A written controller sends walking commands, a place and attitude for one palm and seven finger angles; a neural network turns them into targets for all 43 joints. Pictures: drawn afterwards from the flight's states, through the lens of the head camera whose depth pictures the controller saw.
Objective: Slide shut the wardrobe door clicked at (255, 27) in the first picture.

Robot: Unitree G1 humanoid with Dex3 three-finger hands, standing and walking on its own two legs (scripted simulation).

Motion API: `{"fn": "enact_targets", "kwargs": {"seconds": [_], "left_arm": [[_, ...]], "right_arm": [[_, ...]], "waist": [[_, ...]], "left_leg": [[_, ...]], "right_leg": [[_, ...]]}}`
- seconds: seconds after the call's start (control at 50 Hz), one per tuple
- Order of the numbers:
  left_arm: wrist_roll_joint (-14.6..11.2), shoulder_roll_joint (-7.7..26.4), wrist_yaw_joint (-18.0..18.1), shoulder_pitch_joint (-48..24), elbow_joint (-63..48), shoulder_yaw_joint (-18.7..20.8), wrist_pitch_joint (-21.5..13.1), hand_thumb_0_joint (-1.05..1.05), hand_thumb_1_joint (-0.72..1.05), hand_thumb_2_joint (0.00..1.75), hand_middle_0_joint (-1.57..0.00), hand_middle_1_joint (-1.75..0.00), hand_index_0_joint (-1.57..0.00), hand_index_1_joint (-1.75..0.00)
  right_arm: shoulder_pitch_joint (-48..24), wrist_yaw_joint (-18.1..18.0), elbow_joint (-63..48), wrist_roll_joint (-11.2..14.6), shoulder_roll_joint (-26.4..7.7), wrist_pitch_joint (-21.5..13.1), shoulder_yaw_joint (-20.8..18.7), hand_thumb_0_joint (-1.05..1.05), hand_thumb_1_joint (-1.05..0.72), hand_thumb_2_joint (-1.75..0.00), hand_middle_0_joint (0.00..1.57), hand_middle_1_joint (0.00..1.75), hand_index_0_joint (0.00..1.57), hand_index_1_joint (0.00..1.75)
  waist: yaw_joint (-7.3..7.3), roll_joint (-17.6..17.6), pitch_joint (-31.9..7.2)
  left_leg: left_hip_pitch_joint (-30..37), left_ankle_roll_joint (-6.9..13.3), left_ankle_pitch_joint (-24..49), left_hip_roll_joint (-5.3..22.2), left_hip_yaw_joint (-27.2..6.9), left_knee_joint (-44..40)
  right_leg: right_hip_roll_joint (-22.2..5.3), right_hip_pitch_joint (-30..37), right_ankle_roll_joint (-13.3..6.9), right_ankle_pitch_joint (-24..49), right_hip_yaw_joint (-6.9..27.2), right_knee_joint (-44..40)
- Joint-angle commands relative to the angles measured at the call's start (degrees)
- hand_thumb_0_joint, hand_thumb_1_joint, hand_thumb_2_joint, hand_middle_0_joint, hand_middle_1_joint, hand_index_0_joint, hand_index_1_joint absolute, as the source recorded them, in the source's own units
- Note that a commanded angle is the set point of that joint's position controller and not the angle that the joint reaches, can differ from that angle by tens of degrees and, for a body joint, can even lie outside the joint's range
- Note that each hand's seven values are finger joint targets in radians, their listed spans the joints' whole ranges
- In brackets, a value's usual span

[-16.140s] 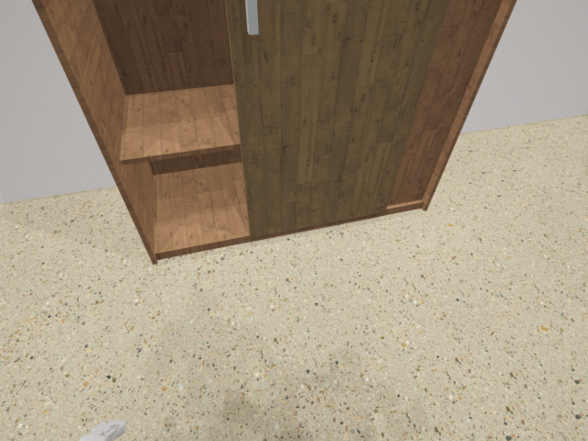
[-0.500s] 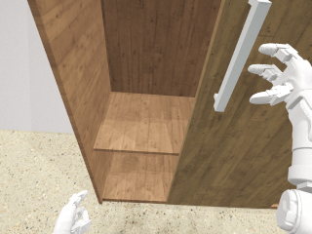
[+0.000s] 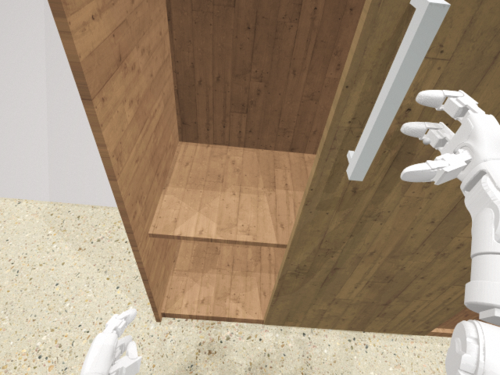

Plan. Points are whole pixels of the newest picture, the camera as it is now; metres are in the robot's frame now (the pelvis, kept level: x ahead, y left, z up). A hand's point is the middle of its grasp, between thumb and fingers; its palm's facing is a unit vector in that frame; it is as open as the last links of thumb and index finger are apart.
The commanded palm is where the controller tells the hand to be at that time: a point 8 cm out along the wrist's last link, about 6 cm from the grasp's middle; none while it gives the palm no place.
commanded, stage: move the hooked fingers beside the handle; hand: right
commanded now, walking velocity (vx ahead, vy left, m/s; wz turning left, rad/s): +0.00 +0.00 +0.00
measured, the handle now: (381, 100) +0.45 -0.15 +0.27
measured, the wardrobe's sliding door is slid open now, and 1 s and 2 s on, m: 0.40 0.40 0.40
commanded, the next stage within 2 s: feel for the door with the fingertips in 1.84 s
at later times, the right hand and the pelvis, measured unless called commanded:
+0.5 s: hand (422, 126) +0.38 -0.19 +0.27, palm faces +0.02 +1.00 -0.03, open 13.9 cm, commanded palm +0.36 -0.25 +0.25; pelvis +0.00 +0.01 +0.00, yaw -1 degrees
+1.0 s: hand (425, 144) +0.37 -0.20 +0.25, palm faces +0.04 +1.00 -0.07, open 14.0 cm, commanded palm +0.35 -0.25 +0.25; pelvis +0.00 +0.01 +0.00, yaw +0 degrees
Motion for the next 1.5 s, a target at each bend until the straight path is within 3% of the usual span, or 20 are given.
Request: {"fn": "enact_targets", "kwargs": {"seconds": [0.0,0.04,0.14,0.24,0.32,0.36,0.44,0.48,0.6,0.66,0.8,0.84,0.92,0.98,1.08,1.16,1.24,1.32,1.42,1.48], "left_arm": [[0.6,5.6,0.3,-8.2,-10.1,1.7,-3.9,0.0,0.9,0.9,-0.2,-0.3,-0.2,-0.3],[0.5,5.9,0.2,-8.4,-8.8,1.7,-4.0,0.0,0.9,0.9,-0.2,-0.3,-0.2,-0.3],[-0.2,6.5,1.0,-7.7,-6.7,1.3,-2.3,0.0,0.9,0.9,-0.2,-0.3,-0.2,-0.3],[-0.2,5.9,0.9,-8.7,-8.9,1.5,-2.4,0.0,0.9,0.9,-0.2,-0.3,-0.2,-0.3],[0.3,5.3,0.9,-9.5,-9.6,1.3,-3.7,0.0,0.9,0.9,-0.2,-0.3,-0.2,-0.3],[0.5,5.4,0.8,-9.3,-8.8,1.2,-3.7,0.0,0.9,0.9,-0.2,-0.3,-0.2,-0.3],[0.1,6.0,1.0,-8.7,-6.7,1.2,-2.4,0.0,0.9,0.9,-0.2,-0.3,-0.2,-0.3],[-0.1,6.4,1.4,-8.4,-6.8,1.2,-1.6,0.0,0.9,0.9,-0.2,-0.3,-0.2,-0.3],[0.3,5.6,0.9,-8.2,-10.4,1.6,-2.2,0.0,0.9,0.9,-0.2,-0.3,-0.2,-0.3],[0.4,5.5,0.9,-8.4,-10.3,1.5,-3.2,0.0,0.9,0.9,-0.2,-0.3,-0.2,-0.3],[-0.3,6.4,0.8,-7.9,-7.9,1.5,-2.9,0.0,0.9,0.9,-0.2,-0.3,-0.2,-0.3],[-0.5,6.8,0.3,-7.8,-8.0,1.8,-2.2,0.0,0.9,0.9,-0.2,-0.3,-0.2,-0.3],[0.0,5.8,0.5,-9.4,-10.2,1.8,-2.7,0.0,0.9,0.9,-0.2,-0.3,-0.2,-0.3],[0.5,5.7,0.8,-9.3,-9.5,1.5,-3.4,0.0,0.9,0.9,-0.2,-0.3,-0.2,-0.3],[0.3,5.6,1.0,-9.2,-7.9,1.1,-3.2,0.0,0.9,0.9,-0.2,-0.3,-0.2,-0.3],[-0.5,5.9,1.0,-8.9,-7.6,1.0,-1.6,0.0,0.9,0.9,-0.2,-0.3,-0.2,-0.3],[-0.2,5.8,1.0,-9.1,-9.2,1.4,-2.1,0.0,0.9,0.9,-0.2,-0.3,-0.2,-0.3],[0.5,5.5,0.9,-9.2,-10.0,1.3,-2.8,0.0,0.9,0.9,-0.2,-0.3,-0.2,-0.3],[0.4,5.7,1.0,-8.5,-8.4,1.2,-2.9,0.0,0.9,0.9,-0.2,-0.3,-0.2,-0.3],[-0.1,6.2,1.1,-8.1,-7.8,1.2,-1.8,0.0,0.9,0.9,-0.2,-0.3,-0.2,-0.3]], "right_arm": [[-29.5,-1.3,-22.8,2.1,-16.1,-7.5,-5.9,0.0,0.5,-0.3,0.3,1.2,0.3,1.2],[-29.0,-1.6,-19.6,2.2,-18.1,-6.7,-7.3,0.0,0.5,-0.3,0.3,1.2,0.3,1.2],[-25.6,-1.4,-4.6,0.4,-14.4,-0.4,-2.7,0.0,0.5,-0.3,0.3,1.2,0.3,1.2],[-28.9,0.2,-11.8,1.5,-10.7,-2.3,0.8,0.0,0.5,-0.3,0.3,1.2,0.3,1.2],[-33.9,-0.5,-20.8,2.5,-12.5,-6.8,-1.8,0.0,0.5,-0.3,0.3,1.2,0.3,1.2],[-32.3,-1.8,-20.1,2.3,-15.5,-7.2,-4.8,0.0,0.5,-0.3,0.3,1.2,0.3,1.2],[-27.3,-3.4,-6.6,0.7,-14.8,-2.5,-4.1,0.0,0.5,-0.3,0.3,1.2,0.3,1.2],[-25.9,-3.3,-1.8,0.0,-15.8,-0.3,-4.1,0.0,0.5,-0.3,0.3,1.2,0.3,1.2],[-30.8,-0.8,-15.6,0.4,-16.6,-5.5,-4.0,0.0,0.5,-0.3,0.3,1.2,0.3,1.2],[-32.4,0.3,-20.6,2.0,-16.8,-8.7,-4.9,0.0,0.5,-0.3,0.3,1.2,0.3,1.2],[-22.8,-0.2,-6.7,1.4,-12.7,-1.4,-2.3,0.0,0.5,-0.3,0.3,1.2,0.3,1.2],[-21.1,-0.6,-6.6,1.3,-14.2,-0.1,-3.0,0.0,0.5,-0.3,0.3,1.2,0.3,1.2],[-28.3,-0.9,-19.0,1.8,-12.5,-3.3,-1.6,0.0,0.5,-0.3,0.3,1.2,0.3,1.2],[-32.0,-1.8,-22.4,2.3,-16.5,-6.8,-5.4,0.0,0.5,-0.3,0.3,1.2,0.3,1.2],[-28.6,-2.7,-13.9,0.8,-15.8,-4.4,-4.9,0.0,0.5,-0.3,0.3,1.2,0.3,1.2],[-25.1,-1.3,-4.6,0.5,-10.3,0.3,0.8,0.0,0.5,-0.3,0.3,1.2,0.3,1.2],[-29.1,-0.4,-10.8,1.4,-9.8,-1.9,1.5,0.0,0.5,-0.3,0.3,1.2,0.3,1.2],[-32.7,-1.2,-19.6,1.9,-16.7,-6.6,-5.2,0.0,0.5,-0.3,0.3,1.2,0.3,1.2],[-29.6,-2.4,-13.8,0.8,-16.4,-5.4,-5.3,0.0,0.5,-0.3,0.3,1.2,0.3,1.2],[-24.6,-1.5,-6.0,0.5,-15.6,-1.7,-4.1,0.0,0.5,-0.3,0.3,1.2,0.3,1.2]], "waist": [[-0.94,1.7,-21.5],[-1.54,2.2,-18.1],[-0.39,2.5,-7.2],[0.57,4.0,-15.2],[-0.02,0.8,-21.6],[-0.72,0.2,-20.2],[-0.92,5.2,-9.0],[-0.61,6.5,-7.2],[-0.42,1.6,-20.5],[-0.2,0.6,-22.6],[-0.59,1.9,-8.6],[-1.38,4.1,-9.5],[-0.2,2.7,-17.3],[-0.34,3.1,-19.8],[-0.66,0.9,-14.0],[0.26,2.5,-8.0],[0.39,4.2,-14.3],[-0.63,2.4,-21.7],[-0.6,0.4,-14.7],[-0.52,2.9,-9.7]], "left_leg": [[1.9,2.2,21.4,-3.4,0.8,-1.4],[1.1,2.2,20.5,-3.4,0.6,-2.4],[-3.3,2.1,13.1,-3.1,0.7,-4.1],[-1.1,2.0,16.8,-3.0,0.4,-3.3],[0.6,2.3,19.3,-3.2,0.5,-2.2],[1.4,2.3,19.4,-3.1,0.4,-2.5],[-2.2,1.8,12.7,-3.1,0.7,-4.2],[-3.2,1.4,10.5,-2.7,0.2,-4.6],[2.5,2.1,20.3,-2.8,-0.2,-2.5],[3.3,2.1,22.2,-3.1,-0.1,-2.5],[-2.9,1.9,13.8,-3.1,0.8,-3.9],[-1.8,2.0,14.8,-3.1,0.9,-3.8],[-0.7,1.9,17.0,-3.1,0.5,-2.7],[0.7,1.9,17.4,-3.4,0.2,-2.9],[-0.4,2.0,15.8,-3.2,0.4,-3.4],[-3.3,1.8,12.5,-2.8,0.5,-4.3],[-1.6,2.0,15.3,-3.0,0.4,-3.6],[2.0,2.2,19.4,-3.1,0.3,-2.4],[-0.2,2.2,15.9,-3.2,0.5,-3.5],[-1.3,1.9,14.6,-3.1,0.7,-4.0]], "right_leg": [[2.4,15.3,-2.7,17.3,2.2,-0.6],[2.6,13.3,-2.8,15.6,2.1,-0.6],[2.6,7.0,-2.6,8.0,1.5,-2.3],[2.7,11.4,-3.1,10.9,1.7,-0.9],[2.8,16.4,-2.8,14.4,2.5,-0.6],[2.7,15.0,-2.7,14.3,2.4,-0.9],[2.5,7.6,-2.7,7.7,1.8,-2.6],[2.4,5.8,-2.9,5.4,1.4,-3.1],[2.8,13.2,-3.2,13.9,1.5,-1.0],[2.8,15.4,-3.3,15.6,1.5,-0.6],[2.5,8.1,-2.8,8.6,1.4,-2.4],[2.9,7.1,-2.7,9.6,1.5,-1.9],[2.7,13.0,-3.0,12.2,1.8,-1.1],[2.6,14.6,-3.1,12.5,2.2,-1.0],[2.5,11.4,-2.7,10.7,1.6,-2.0],[2.4,7.8,-2.6,6.9,1.3,-2.7],[2.5,11.2,-3.0,10.1,1.9,-1.5],[2.7,14.9,-2.9,14.5,2.3,-1.0],[2.4,11.8,-2.7,11.4,1.9,-2.2],[2.3,8.1,-2.7,9.3,1.4,-2.7]]}}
